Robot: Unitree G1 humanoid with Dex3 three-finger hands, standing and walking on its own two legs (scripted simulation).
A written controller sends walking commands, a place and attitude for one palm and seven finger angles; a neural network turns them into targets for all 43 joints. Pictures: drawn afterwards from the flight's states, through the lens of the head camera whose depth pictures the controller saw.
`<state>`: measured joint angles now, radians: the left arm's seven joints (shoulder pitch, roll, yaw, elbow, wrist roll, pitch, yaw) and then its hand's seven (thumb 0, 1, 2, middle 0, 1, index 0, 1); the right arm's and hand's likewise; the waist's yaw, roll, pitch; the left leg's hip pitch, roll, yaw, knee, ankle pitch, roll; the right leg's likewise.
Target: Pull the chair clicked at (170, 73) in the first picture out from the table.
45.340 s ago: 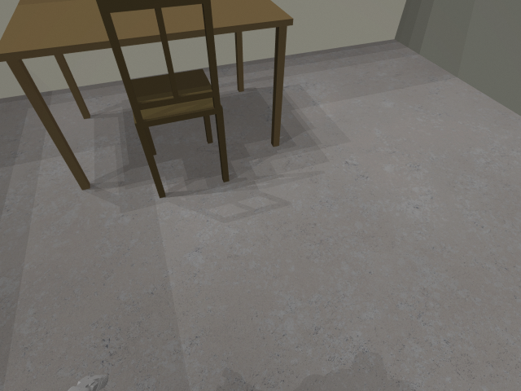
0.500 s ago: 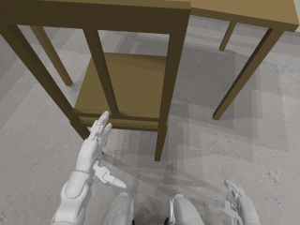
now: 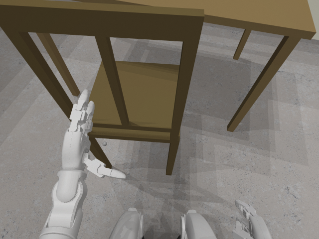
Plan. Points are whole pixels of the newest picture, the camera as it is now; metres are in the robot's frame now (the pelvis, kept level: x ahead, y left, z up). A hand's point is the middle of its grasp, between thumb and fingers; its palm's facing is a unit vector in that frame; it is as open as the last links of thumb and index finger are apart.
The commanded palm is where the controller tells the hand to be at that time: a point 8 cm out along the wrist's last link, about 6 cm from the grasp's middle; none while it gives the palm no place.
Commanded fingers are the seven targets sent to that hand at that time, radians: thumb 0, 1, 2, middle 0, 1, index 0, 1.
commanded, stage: aim the fingers beside a spindle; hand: left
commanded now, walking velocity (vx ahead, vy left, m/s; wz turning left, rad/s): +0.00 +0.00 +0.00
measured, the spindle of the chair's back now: (116, 90) +0.47 +0.13 +0.06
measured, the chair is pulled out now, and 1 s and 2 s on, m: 0.22 0.22 0.22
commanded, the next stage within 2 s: push the fingers through the gap in 0.44 s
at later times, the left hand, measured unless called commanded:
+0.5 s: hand (121, 163) +0.31 +0.11 -0.02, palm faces -0.15 -0.99 +0.02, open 16.9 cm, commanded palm +0.30 +0.17 +0.03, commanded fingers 0.00 -0.50 0.30 -0.06 -0.08 -0.06 -0.08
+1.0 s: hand (114, 129) +0.37 +0.12 +0.04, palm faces -0.04 -1.00 -0.04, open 16.9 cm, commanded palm +0.35 +0.17 +0.03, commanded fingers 0.00 -0.50 0.30 -0.06 -0.08 -0.06 -0.08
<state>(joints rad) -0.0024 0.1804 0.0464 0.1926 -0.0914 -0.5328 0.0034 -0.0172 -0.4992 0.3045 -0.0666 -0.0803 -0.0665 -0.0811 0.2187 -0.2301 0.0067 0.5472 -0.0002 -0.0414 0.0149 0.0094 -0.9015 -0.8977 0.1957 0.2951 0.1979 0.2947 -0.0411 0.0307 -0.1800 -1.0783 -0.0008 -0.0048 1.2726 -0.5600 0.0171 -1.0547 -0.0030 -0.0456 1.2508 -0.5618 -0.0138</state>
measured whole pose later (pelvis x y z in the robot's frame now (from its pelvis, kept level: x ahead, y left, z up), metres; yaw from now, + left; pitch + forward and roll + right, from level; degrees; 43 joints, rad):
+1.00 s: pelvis +0.00 +0.00 +0.00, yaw +0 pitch +22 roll -1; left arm -0.22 0.18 0.09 0.43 -0.12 -0.49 -0.05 -0.02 -0.50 0.30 -0.06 -0.08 -0.06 -0.08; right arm 0.23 -0.25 0.01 0.58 0.00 -0.05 0.00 0.01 -0.90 -0.90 0.20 0.30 0.20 0.29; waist -0.06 0.03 -0.18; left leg -1.11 0.01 -0.01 1.27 -0.56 0.01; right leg -1.08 0.00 -0.05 1.25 -0.56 -0.02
